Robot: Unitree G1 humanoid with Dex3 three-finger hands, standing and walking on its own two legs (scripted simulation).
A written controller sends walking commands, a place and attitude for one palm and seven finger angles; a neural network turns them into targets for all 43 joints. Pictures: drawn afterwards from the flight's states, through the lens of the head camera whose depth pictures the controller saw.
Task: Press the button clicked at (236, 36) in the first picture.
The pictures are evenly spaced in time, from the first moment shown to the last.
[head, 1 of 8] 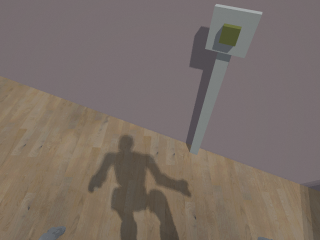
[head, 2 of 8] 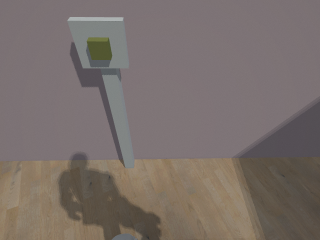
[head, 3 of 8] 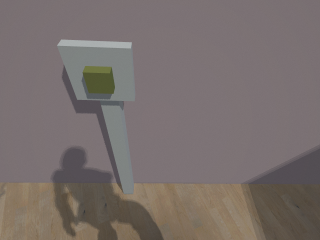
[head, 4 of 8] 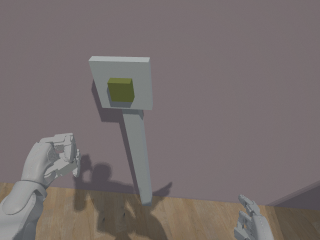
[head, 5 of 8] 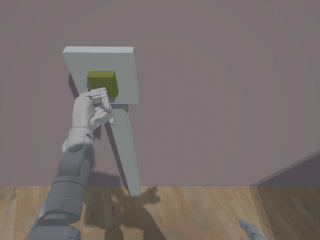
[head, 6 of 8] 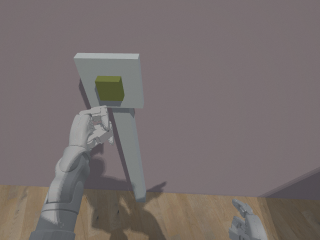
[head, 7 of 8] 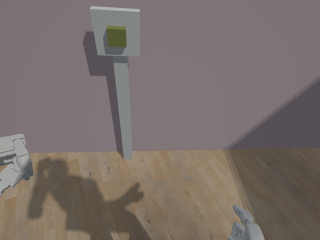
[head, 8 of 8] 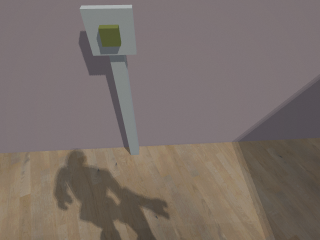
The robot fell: no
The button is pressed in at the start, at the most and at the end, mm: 0 13 0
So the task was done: yes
